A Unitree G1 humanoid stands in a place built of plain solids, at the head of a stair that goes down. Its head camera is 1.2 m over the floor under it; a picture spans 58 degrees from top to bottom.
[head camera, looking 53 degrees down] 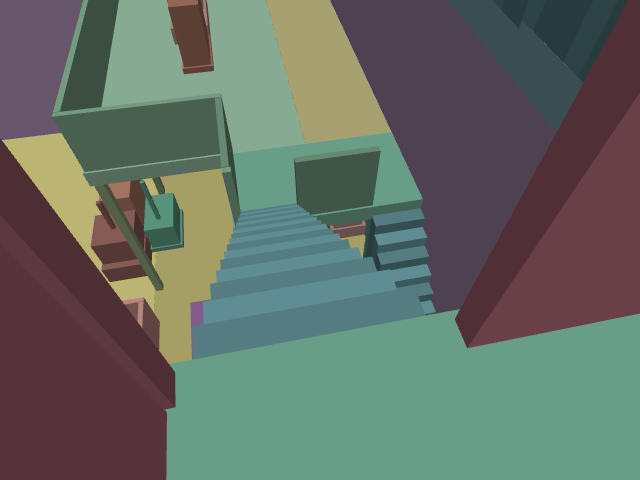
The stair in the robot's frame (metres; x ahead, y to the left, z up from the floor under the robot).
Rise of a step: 0.21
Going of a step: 0.22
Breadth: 0.83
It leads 11 degrees to the left of straight ahead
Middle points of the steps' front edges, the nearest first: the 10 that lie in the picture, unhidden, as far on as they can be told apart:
0.55 0.01 0.00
0.76 0.05 -0.21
0.98 0.09 -0.42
1.20 0.14 -0.63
1.41 0.18 -0.84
1.63 0.22 -1.06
1.84 0.27 -1.27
2.06 0.31 -1.48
2.27 0.36 -1.69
2.49 0.40 -1.90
